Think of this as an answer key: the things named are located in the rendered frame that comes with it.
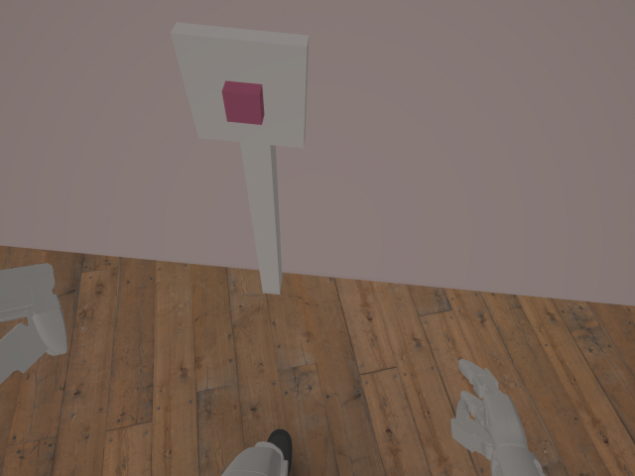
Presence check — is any robot left hand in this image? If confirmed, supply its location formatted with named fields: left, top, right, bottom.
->
left=0, top=263, right=67, bottom=385

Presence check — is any robot right hand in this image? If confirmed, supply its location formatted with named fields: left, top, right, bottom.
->
left=450, top=359, right=529, bottom=460

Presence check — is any left robot foot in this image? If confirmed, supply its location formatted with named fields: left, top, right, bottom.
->
left=267, top=429, right=292, bottom=476

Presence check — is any panel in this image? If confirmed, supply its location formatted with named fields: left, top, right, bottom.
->
left=171, top=22, right=309, bottom=295

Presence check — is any robot left shin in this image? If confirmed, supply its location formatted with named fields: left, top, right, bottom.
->
left=254, top=441, right=285, bottom=460

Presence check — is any right robot forearm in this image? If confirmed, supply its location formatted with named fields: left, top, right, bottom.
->
left=490, top=445, right=547, bottom=476

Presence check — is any button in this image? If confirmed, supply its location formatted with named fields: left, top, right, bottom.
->
left=222, top=81, right=264, bottom=125

